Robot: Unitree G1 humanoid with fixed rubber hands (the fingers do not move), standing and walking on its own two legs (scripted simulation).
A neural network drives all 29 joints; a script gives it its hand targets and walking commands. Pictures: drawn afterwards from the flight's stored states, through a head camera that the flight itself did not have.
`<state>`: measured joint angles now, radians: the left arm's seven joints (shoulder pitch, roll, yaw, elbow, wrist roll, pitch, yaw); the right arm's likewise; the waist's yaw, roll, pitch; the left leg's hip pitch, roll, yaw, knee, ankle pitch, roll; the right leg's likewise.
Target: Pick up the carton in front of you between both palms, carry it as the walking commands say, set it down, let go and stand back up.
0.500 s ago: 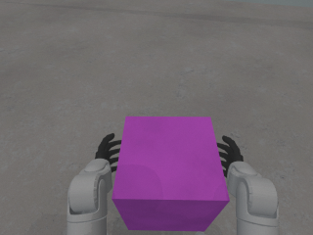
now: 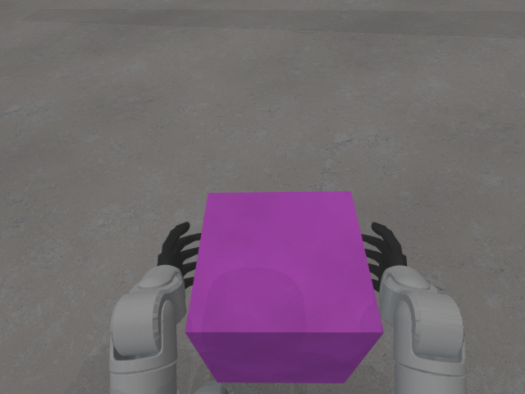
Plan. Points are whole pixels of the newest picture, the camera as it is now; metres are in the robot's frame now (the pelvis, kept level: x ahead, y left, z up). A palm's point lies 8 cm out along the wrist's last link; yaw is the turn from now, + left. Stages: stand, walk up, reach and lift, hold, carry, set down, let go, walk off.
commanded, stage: carry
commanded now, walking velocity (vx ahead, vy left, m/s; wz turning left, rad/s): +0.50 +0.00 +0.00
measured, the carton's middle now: (279, 293) +0.28 +0.00 +0.00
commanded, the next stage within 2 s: none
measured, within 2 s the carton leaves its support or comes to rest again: neither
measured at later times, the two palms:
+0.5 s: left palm (192, 128) +0.61 +0.19 +0.07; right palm (336, 126) +0.60 -0.11 +0.08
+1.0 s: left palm (232, 55) +0.93 +0.13 +0.08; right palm (341, 55) +0.94 -0.17 +0.06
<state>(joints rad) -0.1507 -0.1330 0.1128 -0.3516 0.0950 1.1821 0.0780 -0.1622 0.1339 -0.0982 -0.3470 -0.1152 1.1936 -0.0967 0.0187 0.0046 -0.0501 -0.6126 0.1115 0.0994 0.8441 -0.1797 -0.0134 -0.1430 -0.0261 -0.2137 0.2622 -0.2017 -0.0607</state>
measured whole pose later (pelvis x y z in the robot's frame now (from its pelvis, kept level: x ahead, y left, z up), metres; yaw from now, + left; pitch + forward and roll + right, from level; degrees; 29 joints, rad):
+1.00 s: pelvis +0.67 -0.02 +0.00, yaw +0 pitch +4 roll +2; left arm -0.14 -0.13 0.11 -0.35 0.09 1.17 0.08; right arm -0.15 0.13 -0.09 -0.34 -0.12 1.18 -0.09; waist 0.01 0.01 -0.03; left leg -0.61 0.11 0.09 0.92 -0.19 -0.01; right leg -0.16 -0.03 -0.21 0.27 -0.19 -0.07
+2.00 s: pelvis +1.04 -0.01 -0.02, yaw -1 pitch +4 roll +0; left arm -0.15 -0.13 0.12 -0.16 0.15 1.06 0.05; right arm -0.16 0.13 -0.12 -0.15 -0.15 1.07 -0.07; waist 0.00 0.01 -0.11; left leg -0.23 0.07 0.17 0.54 -0.37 -0.01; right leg -0.29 -0.06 -0.17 0.55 -0.32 -0.01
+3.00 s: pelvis +0.99 +0.00 -0.02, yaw -1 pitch +2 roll +0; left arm -0.24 -0.15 0.20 0.18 0.25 0.74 0.01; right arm -0.25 0.15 -0.20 0.19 -0.24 0.74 -0.02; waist 0.00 0.00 -0.10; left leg -0.26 0.05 0.18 0.51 -0.29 0.02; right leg -0.30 -0.07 -0.16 0.50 -0.23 0.00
